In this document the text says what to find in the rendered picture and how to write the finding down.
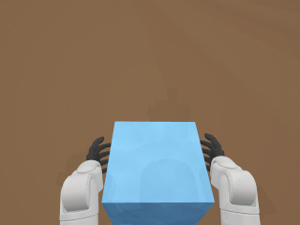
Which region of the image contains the robot right hand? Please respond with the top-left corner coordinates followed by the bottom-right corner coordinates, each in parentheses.
top-left (200, 133), bottom-right (225, 172)

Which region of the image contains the robot left hand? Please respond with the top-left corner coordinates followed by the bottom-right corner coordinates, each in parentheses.
top-left (86, 136), bottom-right (112, 174)

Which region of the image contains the left robot forearm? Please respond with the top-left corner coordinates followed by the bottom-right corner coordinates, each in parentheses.
top-left (59, 159), bottom-right (104, 225)

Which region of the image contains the carton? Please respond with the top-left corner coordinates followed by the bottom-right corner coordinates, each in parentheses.
top-left (101, 121), bottom-right (215, 225)

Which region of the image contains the right robot forearm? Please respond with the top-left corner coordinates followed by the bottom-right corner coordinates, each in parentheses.
top-left (210, 156), bottom-right (261, 225)

